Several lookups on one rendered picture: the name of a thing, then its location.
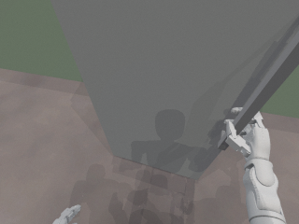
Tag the robot right hand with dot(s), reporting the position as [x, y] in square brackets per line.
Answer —
[255, 143]

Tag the robot right forearm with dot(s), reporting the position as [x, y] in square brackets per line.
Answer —
[262, 201]

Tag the fridge door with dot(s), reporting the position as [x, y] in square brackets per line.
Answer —
[164, 75]

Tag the handle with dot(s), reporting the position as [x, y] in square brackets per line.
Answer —
[284, 66]

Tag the robot left hand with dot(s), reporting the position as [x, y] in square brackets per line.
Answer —
[67, 215]

